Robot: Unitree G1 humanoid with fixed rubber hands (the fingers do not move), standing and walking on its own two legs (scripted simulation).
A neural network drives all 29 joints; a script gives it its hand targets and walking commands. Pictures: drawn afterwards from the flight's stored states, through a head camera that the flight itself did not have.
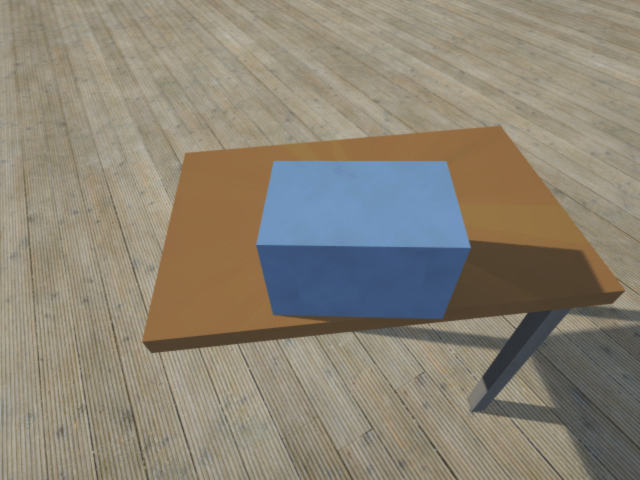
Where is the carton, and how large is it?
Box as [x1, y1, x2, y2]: [256, 161, 470, 318]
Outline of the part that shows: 273,162 256,243 273,314 442,318 470,248 446,161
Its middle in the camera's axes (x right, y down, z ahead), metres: +0.06 +0.00 +0.62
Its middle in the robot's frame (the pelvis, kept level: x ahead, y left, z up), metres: +0.46 -0.04 +0.01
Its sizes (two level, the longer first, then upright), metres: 0.277 0.181 0.178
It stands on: a table, 0.69 m high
